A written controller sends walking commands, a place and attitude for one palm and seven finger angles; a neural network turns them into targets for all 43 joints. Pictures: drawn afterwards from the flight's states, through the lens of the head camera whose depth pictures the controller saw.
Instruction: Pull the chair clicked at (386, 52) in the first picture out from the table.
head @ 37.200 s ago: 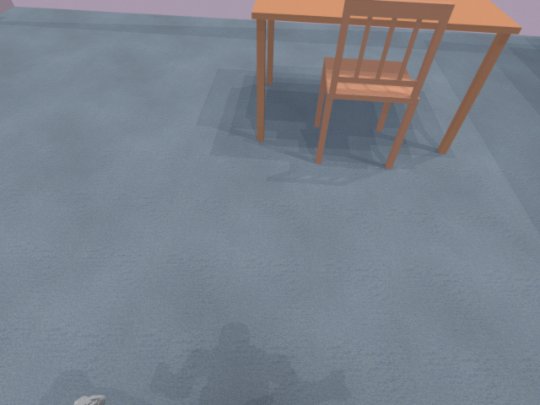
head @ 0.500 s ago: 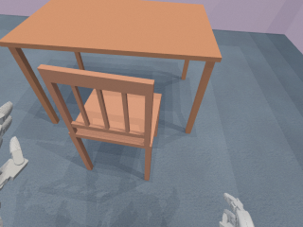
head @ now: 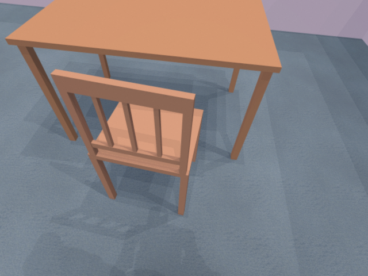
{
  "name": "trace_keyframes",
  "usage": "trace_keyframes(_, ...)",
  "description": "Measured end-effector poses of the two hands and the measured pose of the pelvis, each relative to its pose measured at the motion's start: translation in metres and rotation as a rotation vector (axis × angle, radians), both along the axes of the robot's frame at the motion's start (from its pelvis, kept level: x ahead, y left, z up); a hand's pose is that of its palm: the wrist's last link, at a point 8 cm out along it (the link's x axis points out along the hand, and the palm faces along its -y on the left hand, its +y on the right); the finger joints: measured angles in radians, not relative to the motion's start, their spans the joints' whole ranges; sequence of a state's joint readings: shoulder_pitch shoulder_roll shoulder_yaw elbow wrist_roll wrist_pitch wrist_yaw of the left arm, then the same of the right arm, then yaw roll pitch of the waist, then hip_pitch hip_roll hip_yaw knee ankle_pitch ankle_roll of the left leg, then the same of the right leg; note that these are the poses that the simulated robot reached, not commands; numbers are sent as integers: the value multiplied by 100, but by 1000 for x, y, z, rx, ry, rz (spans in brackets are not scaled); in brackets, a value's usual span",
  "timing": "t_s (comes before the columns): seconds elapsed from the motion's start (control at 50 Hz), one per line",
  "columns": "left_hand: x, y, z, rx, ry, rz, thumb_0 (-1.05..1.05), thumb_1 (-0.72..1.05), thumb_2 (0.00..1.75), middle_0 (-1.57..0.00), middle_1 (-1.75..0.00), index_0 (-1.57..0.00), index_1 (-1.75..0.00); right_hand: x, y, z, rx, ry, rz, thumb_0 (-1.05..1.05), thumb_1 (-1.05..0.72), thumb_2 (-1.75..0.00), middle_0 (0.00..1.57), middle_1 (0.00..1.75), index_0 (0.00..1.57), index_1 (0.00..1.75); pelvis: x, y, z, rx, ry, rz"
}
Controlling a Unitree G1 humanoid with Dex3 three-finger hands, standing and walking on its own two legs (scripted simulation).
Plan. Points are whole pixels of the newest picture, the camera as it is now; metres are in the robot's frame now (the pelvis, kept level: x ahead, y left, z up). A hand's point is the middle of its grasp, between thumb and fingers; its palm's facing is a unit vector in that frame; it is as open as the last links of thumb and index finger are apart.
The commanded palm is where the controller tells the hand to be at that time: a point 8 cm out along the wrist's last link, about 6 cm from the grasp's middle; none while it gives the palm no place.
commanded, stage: let the arm hang, fingers relaxed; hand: left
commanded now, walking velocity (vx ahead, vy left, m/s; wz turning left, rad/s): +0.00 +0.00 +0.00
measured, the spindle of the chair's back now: (130, 128) +0.57 +0.22 -0.11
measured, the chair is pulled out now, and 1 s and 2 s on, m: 0.22 0.22 0.22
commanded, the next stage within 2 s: look to check the result in 0.58 s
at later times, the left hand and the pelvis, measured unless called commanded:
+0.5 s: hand out of the picture -0.01 +0.14 -0.18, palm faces +0.05 -0.99 -0.15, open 7.3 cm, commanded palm none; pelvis +0.00 -0.01 +0.00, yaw +0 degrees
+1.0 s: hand out of the picture -0.01 +0.14 -0.17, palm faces +0.07 -0.98 -0.17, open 7.3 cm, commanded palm none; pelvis +0.01 -0.02 +0.00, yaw +0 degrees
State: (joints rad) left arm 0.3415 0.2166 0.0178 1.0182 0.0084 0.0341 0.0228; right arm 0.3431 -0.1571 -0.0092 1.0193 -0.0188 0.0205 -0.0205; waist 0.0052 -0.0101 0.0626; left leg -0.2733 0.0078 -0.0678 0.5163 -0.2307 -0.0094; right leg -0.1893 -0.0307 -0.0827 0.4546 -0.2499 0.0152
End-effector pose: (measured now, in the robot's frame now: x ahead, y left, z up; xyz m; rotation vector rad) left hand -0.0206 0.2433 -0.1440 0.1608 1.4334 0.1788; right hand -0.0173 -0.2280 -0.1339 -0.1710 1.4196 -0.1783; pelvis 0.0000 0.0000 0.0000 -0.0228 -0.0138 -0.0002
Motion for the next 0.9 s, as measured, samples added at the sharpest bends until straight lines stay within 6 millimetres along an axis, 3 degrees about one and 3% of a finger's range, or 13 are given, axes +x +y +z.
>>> trace_keyframes(0.16, -18, -13, 4, -4, 42, 16, 0, 92, 90, -20, -30, -20, -30, -7, 15, -10, 59, 8, -17, 0, -91, -90, 20, 30, 20, 30, 1, -2, 0, 9, -5, -6)
trace_keyframes(0.42, 5, -52, -3, -72, -30, 17, 0, 91, 90, -20, -30, -20, -30, -5, 18, -14, 75, -7, -32, 1, -92, -90, 20, 30, 20, 30, 1, -8, 0, 14, -12, -7)
trace_keyframes(0.9, 5, -50, 0, -43, -9, 41, 0, 91, 90, -20, -30, -20, -30, 2, 11, -15, 76, 5, -31, 0, -91, -90, 20, 30, 20, 30, 8, -16, 0, 16, -13, -1)
